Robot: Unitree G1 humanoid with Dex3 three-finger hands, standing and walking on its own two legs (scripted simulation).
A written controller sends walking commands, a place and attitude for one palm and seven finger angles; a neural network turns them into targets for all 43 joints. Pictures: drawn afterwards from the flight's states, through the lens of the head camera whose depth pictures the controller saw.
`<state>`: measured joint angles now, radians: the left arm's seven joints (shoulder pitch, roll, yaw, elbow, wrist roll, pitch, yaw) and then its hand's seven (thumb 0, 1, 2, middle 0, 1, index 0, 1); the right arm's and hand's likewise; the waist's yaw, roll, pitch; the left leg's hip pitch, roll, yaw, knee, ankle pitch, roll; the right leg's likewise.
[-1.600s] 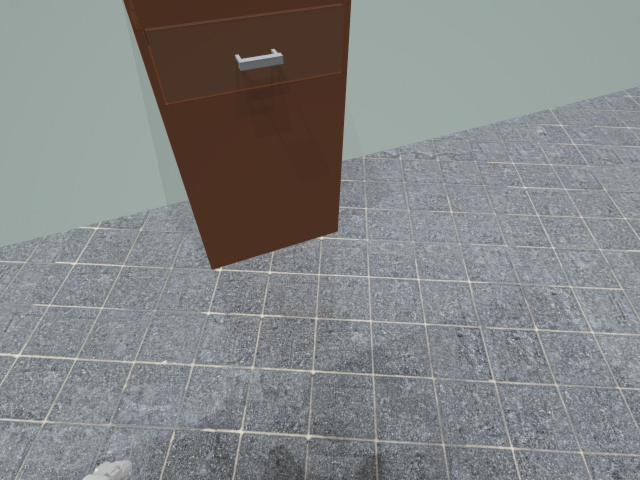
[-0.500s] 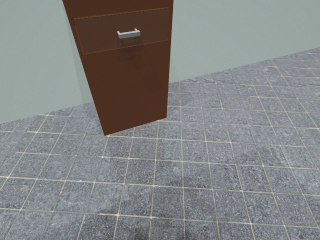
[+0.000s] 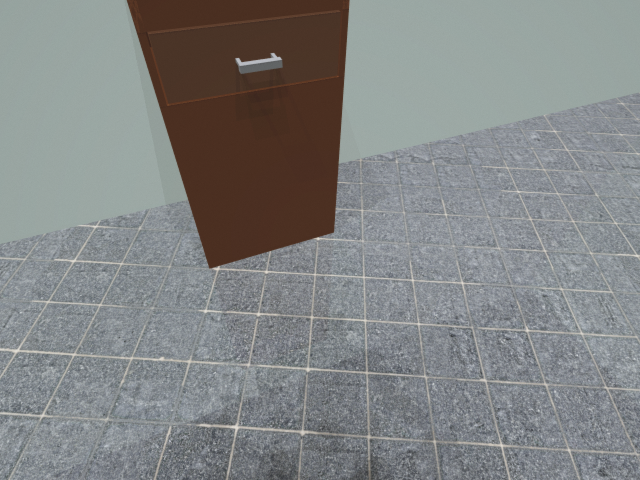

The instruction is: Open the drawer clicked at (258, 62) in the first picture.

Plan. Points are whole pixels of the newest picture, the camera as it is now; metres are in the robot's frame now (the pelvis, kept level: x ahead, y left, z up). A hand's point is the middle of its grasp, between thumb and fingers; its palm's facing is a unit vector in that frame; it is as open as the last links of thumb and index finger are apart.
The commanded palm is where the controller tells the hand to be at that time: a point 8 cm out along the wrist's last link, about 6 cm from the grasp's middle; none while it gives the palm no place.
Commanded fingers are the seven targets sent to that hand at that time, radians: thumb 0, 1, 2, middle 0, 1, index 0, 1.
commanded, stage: walk to a spot facing it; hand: left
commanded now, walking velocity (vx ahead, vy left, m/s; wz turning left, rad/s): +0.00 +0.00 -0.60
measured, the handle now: (258, 62) +1.10 +0.24 +0.03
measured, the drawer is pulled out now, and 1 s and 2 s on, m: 0.00 0.00 0.00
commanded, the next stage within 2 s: none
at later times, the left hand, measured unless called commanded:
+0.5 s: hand out of the picture +0.03 +0.15 -0.16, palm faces -0.16 -0.96 -0.23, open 7.4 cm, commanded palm none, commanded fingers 0.00 0.90 0.90 -0.20 -0.30 -0.20 -0.30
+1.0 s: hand (226, 383) +0.31 +0.19 -0.20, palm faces -0.41 -0.89 -0.19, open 7.4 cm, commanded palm none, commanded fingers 0.00 0.90 0.90 -0.20 -0.30 -0.20 -0.30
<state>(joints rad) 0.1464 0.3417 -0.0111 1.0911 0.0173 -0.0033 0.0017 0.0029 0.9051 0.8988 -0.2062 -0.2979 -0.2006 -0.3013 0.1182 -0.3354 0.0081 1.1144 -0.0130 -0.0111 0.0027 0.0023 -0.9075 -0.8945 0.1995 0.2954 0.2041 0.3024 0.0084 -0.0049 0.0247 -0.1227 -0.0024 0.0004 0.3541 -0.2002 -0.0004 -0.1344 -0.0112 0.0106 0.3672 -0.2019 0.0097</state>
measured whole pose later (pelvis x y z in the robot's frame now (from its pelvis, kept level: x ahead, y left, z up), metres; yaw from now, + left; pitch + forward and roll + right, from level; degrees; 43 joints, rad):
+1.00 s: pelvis +0.22 +0.00 -0.01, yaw -31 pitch -1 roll -1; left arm 0.36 0.24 0.09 1.03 0.04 0.00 -0.01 0.01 0.91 0.90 -0.20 -0.30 -0.20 -0.30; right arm 0.19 -0.13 -0.02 0.92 -0.03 -0.07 0.00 0.00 -0.91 -0.89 0.20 0.30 0.20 0.30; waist 0.04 -0.06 0.02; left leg -0.26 0.06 0.18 0.57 -0.29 0.05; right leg -0.42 0.00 0.02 1.23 -0.36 -0.01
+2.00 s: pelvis +0.57 -0.19 -0.02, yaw -65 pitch +1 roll +0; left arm 0.29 0.26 0.09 0.95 0.01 0.02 0.02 0.00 0.91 0.90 -0.20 -0.30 -0.20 -0.30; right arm 0.04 -0.17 -0.01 0.86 -0.02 -0.02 -0.01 0.00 -0.91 -0.89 0.20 0.29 0.20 0.30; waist 0.09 -0.05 0.08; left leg -0.39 0.07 0.13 0.64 -0.25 0.01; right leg -0.32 0.05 0.11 0.91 -0.53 0.01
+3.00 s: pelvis +0.60 -0.21 -0.02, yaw -102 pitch +0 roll +0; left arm 0.20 0.24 0.09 0.91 0.02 0.07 0.00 0.00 0.91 0.90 -0.21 -0.30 -0.20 -0.30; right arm 0.13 -0.19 -0.03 0.86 -0.02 0.02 -0.02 0.00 -0.91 -0.89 0.20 0.29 0.20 0.30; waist 0.03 -0.06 0.06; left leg -0.27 0.04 0.10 0.57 -0.30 0.01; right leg -0.45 0.07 0.10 0.85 -0.42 0.03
